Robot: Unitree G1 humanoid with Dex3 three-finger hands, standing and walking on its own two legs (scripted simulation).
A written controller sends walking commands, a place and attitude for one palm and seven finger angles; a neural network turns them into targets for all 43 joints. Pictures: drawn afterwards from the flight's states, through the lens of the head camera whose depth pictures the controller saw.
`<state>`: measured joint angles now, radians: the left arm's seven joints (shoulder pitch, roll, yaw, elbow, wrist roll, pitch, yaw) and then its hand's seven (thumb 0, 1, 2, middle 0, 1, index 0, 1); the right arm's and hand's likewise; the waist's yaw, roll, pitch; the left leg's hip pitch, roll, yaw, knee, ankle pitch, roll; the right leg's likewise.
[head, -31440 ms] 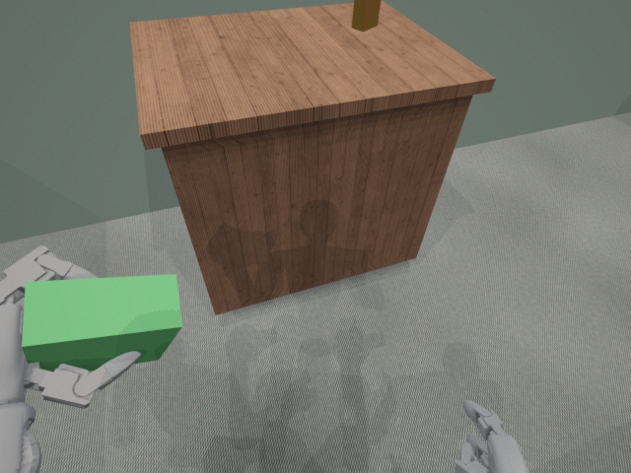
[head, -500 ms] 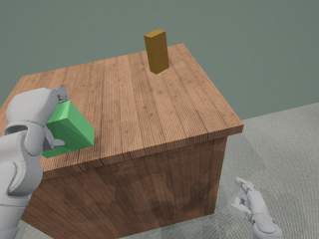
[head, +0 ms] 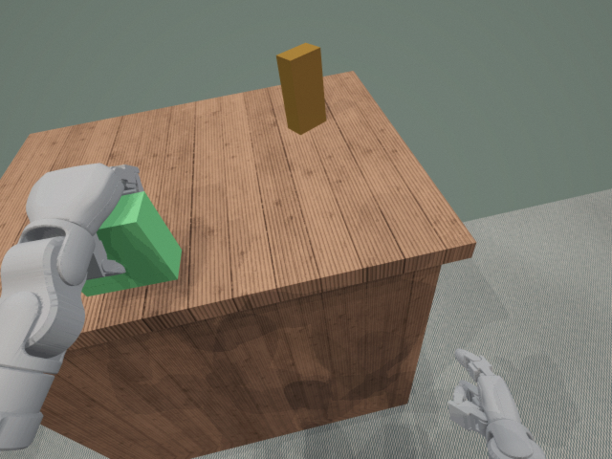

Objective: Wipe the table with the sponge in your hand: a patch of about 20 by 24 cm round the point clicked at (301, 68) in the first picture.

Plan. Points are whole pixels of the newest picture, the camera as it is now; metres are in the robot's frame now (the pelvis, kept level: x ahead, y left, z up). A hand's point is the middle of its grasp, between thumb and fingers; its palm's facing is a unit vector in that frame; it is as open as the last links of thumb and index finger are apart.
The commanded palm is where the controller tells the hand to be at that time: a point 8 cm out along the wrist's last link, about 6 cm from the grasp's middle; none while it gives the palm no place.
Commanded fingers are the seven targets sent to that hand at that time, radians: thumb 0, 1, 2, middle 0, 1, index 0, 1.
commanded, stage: move the sponge above the wiping area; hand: left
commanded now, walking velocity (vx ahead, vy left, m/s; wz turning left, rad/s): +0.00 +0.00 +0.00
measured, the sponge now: (121, 255) +0.29 +0.30 +0.14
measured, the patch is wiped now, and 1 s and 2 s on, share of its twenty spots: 0.00 0.00 0.00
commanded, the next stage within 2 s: lower the sponge onto the table in 1.86 s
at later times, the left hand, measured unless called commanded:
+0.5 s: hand (94, 226) +0.30 +0.32 +0.18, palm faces +0.03 +0.00 -1.00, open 9.8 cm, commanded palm +0.27 +0.33 +0.26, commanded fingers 0.00 0.10 1.30 -1.20 -1.60 -1.20 -1.60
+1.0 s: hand (104, 207) +0.34 +0.33 +0.18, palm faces +0.04 +0.02 -1.00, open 9.8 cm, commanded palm +0.30 +0.33 +0.25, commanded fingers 0.00 0.10 1.30 -1.20 -1.60 -1.20 -1.60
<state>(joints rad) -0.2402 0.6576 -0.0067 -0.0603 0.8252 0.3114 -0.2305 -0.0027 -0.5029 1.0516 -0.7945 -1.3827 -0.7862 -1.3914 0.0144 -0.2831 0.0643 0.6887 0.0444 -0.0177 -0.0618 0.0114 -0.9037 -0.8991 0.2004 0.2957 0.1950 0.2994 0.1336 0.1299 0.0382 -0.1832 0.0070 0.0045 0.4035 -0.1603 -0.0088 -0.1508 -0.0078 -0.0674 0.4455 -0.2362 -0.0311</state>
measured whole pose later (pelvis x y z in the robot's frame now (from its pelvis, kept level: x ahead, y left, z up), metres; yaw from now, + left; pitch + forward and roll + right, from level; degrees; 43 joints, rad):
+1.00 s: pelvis +0.01 +0.01 +0.00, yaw +0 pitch -1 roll +0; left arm -0.35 0.66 0.05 0.20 0.88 0.21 -0.17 0.00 -0.50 1.05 -0.79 -1.38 -0.79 -1.39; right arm 0.08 -0.28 0.04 0.69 0.05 0.01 -0.04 0.01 -0.90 -0.90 0.20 0.30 0.20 0.30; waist 0.10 0.11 0.02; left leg -0.21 0.01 0.01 0.41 -0.18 0.00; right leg -0.17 -0.01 -0.06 0.41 -0.23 -0.02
